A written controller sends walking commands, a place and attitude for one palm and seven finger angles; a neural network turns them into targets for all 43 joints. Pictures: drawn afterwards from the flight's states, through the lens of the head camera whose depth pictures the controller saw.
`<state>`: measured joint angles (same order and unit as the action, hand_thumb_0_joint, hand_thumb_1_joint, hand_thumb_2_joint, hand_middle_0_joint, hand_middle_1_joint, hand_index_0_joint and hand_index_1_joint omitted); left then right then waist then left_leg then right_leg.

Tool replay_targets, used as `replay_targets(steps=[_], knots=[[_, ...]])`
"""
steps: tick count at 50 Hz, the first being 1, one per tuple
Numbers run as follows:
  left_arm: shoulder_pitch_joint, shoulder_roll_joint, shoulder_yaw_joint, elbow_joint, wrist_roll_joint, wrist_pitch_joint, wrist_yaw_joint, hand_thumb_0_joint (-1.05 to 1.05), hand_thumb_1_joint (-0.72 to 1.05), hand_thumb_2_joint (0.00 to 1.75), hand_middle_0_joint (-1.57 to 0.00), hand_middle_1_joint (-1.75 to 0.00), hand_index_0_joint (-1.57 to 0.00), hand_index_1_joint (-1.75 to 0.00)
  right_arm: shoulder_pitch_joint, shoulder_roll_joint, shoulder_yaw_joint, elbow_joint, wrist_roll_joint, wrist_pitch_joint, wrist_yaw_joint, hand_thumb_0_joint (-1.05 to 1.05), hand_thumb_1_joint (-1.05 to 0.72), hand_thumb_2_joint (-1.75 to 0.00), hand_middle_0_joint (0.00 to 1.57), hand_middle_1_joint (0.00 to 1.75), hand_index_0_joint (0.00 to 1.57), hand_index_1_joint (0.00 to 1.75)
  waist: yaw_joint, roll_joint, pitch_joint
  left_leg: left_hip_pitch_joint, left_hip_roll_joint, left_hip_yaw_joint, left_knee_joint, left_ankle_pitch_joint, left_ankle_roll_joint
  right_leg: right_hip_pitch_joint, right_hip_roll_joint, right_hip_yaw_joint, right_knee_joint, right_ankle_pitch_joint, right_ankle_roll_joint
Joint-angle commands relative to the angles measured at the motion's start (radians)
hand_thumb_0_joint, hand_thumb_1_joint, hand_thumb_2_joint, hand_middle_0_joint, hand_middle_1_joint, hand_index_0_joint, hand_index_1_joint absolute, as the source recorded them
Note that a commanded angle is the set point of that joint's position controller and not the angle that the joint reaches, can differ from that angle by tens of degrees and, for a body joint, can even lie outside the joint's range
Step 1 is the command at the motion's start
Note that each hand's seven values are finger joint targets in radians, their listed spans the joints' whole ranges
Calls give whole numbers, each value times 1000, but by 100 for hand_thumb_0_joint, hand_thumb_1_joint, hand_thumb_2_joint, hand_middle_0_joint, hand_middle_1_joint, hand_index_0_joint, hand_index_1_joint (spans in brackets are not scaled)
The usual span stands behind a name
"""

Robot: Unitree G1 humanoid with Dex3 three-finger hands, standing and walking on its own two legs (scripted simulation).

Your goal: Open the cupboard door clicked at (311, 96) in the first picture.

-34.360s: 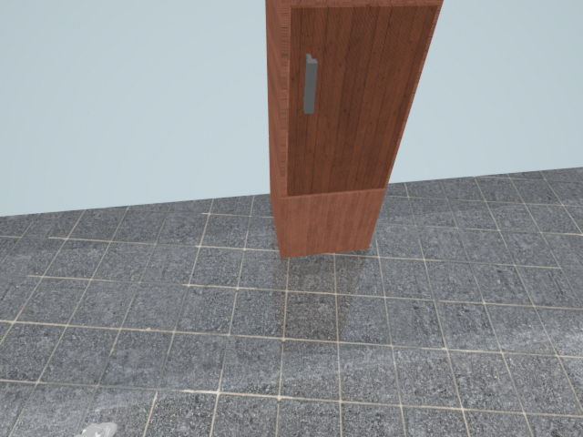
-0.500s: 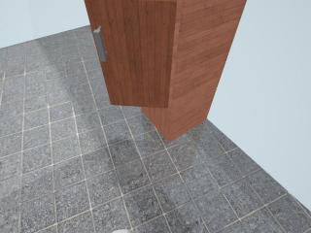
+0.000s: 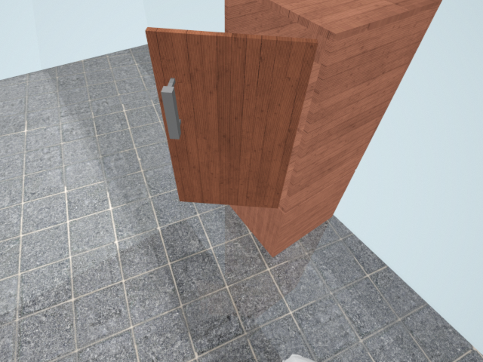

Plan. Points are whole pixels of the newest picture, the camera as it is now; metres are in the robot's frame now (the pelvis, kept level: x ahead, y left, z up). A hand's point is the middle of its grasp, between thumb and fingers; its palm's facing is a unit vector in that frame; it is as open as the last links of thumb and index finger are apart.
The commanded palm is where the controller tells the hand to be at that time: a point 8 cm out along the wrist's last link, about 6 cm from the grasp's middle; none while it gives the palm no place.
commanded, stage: come to a stop and stand still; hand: left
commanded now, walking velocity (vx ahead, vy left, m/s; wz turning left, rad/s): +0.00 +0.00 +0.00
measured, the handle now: (173, 108) +0.64 +0.21 +0.04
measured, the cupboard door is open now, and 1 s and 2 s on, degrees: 51 51 51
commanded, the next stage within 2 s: look again from close up in 1.94 s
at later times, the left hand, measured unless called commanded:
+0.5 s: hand out of the picture +0.12 +0.19 -0.20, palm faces +0.05 -0.98 -0.17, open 7.4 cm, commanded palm none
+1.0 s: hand out of the picture +0.01 +0.19 -0.18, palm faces +0.01 -0.98 -0.19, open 7.4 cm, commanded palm none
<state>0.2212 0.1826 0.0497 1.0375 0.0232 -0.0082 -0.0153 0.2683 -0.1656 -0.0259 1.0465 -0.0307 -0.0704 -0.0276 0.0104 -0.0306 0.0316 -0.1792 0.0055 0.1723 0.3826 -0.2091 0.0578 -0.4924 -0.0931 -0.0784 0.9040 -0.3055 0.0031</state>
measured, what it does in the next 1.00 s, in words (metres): steps on the spot: right foot, then right foot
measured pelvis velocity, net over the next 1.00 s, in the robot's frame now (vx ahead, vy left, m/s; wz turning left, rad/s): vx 0.02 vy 0.02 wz -0.01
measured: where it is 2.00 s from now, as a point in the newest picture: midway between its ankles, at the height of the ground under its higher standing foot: outside the picture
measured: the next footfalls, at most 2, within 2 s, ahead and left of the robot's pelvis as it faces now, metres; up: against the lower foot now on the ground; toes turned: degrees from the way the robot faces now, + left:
right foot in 0.12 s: +0.13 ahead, -0.13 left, +0.00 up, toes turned -6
right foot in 0.80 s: +0.02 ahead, -0.12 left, +0.00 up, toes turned +0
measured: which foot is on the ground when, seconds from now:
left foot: down 0.00-1.00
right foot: up 0.00-0.10, down 0.12-0.48, up 0.50-0.78, down 0.80-1.00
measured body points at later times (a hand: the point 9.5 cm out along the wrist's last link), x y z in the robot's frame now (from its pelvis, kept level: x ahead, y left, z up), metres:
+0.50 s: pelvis +0.05 +0.01 -0.01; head +0.08 +0.04 +0.43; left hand +0.12 +0.24 -0.18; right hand +0.08 -0.23 -0.15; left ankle +0.05 +0.10 -0.75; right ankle +0.09 -0.13 -0.74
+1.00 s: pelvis +0.02 +0.02 +0.00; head +0.03 +0.02 +0.45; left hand +0.01 +0.24 -0.16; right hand +0.05 -0.22 -0.16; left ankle +0.05 +0.10 -0.74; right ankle -0.02 -0.12 -0.74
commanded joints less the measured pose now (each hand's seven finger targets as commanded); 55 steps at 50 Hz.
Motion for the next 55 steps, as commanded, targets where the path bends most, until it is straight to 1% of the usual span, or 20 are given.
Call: replay_targets(steps=[1, 4, 6, 7, 10, 12, 13, 15, 18, 20, 22, 24, 25, 29, 34, 37, 40, 42, 45, 55], knots=[[-6, 19, -3, -49, 1, -13, 0, 0, 90, 90, -20, -30, -20, -30, 90, -128, -23, 1, -2, 4, 2, 0, -90, -90, 20, 30, 20, 30, -16, 117, 0, 8, 271, -179, -155, 201, 107, 88, 11, -5, -185, 22, -4], [51, 39, -5, -17, -1, -17, 15, 0, 90, 90, -20, -30, -20, -30, 62, -103, -9, 16, 7, 14, -9, 0, -90, -90, 20, 30, 20, 30, 22, 62, -30, -34, 209, -115, 12, 403, 22, 311, 32, 4, -421, 249, -4], [88, 127, 0, 1, -6, -24, 30, 0, 90, 90, -20, -30, -20, -30, 88, -71, -4, 16, 26, 32, -9, 0, -90, -90, 20, 30, 20, 30, 14, -53, -74, -128, 96, -78, 78, 88, -73, 440, -128, 200, -461, 676, -75], [57, 166, 0, -2, -9, -18, 33, 0, 90, 90, -20, -30, -20, -30, 124, -57, -1, 27, 29, 47, -4, 0, -90, -90, 20, 30, 20, 30, -12, -74, -39, -110, 73, -88, 63, -41, -86, 384, -202, 204, -464, 753, -124], [21, 143, 2, -17, -17, -6, 47, 0, 90, 90, -20, -30, -20, -30, 164, -68, -9, 59, 24, 68, -14, 0, -90, -90, 20, 30, 20, 30, -17, -49, -110, -26, 97, -91, 73, 244, -86, 400, -130, 128, -355, 878, -94], [37, 159, 12, -16, -16, 1, 56, 0, 90, 90, -20, -30, -20, -30, 159, -90, -25, 48, 27, 80, -20, 0, -90, -90, 20, 30, 20, 30, -5, -69, -139, -22, 78, -73, 168, 310, -90, 423, -148, 127, -340, 1009, -109], [39, 171, 18, -19, -15, 3, 58, 0, 90, 90, -20, -30, -20, -30, 162, -89, -28, 42, 29, 87, -19, 0, -90, -90, 20, 30, 20, 30, -2, -81, -153, -47, 63, -68, 221, 230, -97, 445, -177, 147, -355, 1047, -131], [45, 184, 28, -20, -10, 6, 63, 0, 90, 90, -20, -30, -20, -30, 115, -63, -28, 17, 31, 97, -12, 0, -90, -90, 20, 30, 20, 30, 20, -136, -142, -162, 14, -70, 343, -259, -106, 495, -261, 224, -434, 1115, -210], [-3, 183, 39, -42, 0, 14, 71, 0, 90, 90, -20, -30, -20, -30, 56, -49, -33, -18, 31, 112, -12, 0, -90, -90, 20, 30, 20, 30, 20, -123, -122, -187, 13, -131, 415, -361, -97, 464, -267, 217, -481, 1015, -236], [-48, 180, 39, -57, 0, 16, 64, 0, 90, 90, -20, -30, -20, -30, 94, -42, -33, -10, 32, 113, -7, 0, -90, -90, 20, 30, 20, 30, -15, -131, -139, -115, 15, -122, 285, -236, -102, 407, -228, 179, -475, 835, -193], [-83, 155, 32, -66, -6, 24, 56, 0, 90, 90, -20, -30, -20, -30, 158, -39, -33, 8, 24, 108, -3, 0, -90, -90, 20, 30, 20, 30, -55, -102, -130, 69, 35, -116, 68, 9, -89, 237, -153, 130, -442, 426, -103], [-72, 65, 19, -95, -22, 46, 45, 0, 90, 90, -20, -30, -20, -30, 93, -164, -49, -43, 0, 95, -8, 0, -90, -90, 20, 30, 20, 30, -36, 305, -27, -77, 317, -448, -159, 33, 50, 80, 46, 13, -190, -154, 15], [-73, 82, 22, -95, -16, 55, 47, 0, 90, 90, -20, -30, -20, -30, 24, -179, -49, -70, -4, 97, -12, 0, -90, -90, 20, 30, 20, 30, -29, 273, 10, -201, 348, -448, -186, -24, 115, 139, 59, 90, -46, -217, -2], [-3, 72, 24, -47, -4, 61, 35, 0, 90, 90, -20, -30, -20, -30, -64, -140, -24, -82, -2, 76, -22, 0, -90, -90, 20, 30, 20, 30, 17, 166, 62, -169, 252, -328, -153, 18, 90, 99, 58, 128, 55, -145, -11], [17, 69, -2, -30, -11, 35, 34, 0, 90, 90, -20, -30, -20, -30, 1, -156, -28, -41, 11, 59, -19, 0, -90, -90, 20, 30, 20, 30, -16, 151, -75, 87, 240, -298, -91, 268, 93, 175, 54, 76, -243, -137, 5], [86, 73, -9, 5, -11, 25, 38, 0, 90, 90, -20, -30, -20, -30, -16, -147, -27, -24, 23, 58, -15, 0, -90, -90, 20, 30, 20, 30, 3, 128, -69, 59, 193, -264, -57, 210, 44, 278, 51, 92, -472, 46, -6], [69, 113, -19, 18, -11, 7, 43, 0, 90, 90, -20, -30, -20, -30, -16, -110, -20, -19, 30, 64, -3, 0, -90, -90, 20, 30, 20, 30, -31, -3, 0, 52, 99, -200, -45, 35, -36, 212, -37, 202, -582, 121, -49], [88, 107, -21, 29, -10, 7, 41, 0, 90, 90, -20, -30, -20, -30, -6, -109, -20, -7, 25, 61, 2, 0, -90, -90, 20, 30, 20, 30, -29, 56, -14, 87, 102, -214, -73, 44, -35, 196, -8, 178, -554, 88, -40], [96, 85, -31, 44, -11, -5, 48, 0, 90, 90, -20, -30, -20, -30, 2, -117, -20, 10, 26, 55, 0, 0, -90, -90, 20, 30, 20, 30, -28, -77, -51, 106, 110, -202, -49, 106, -25, 245, -7, 174, -573, 141, -25], [115, 77, -38, 67, -16, -4, 50, 0, 90, 90, -20, -30, -20, -30, 43, -90, -3, 69, 18, 63, 2, 0, -90, -90, 20, 30, 20, 30, -21, 46, 59, 23, 90, -192, -95, -32, -41, 233, -3, 184, -616, 26, -40]])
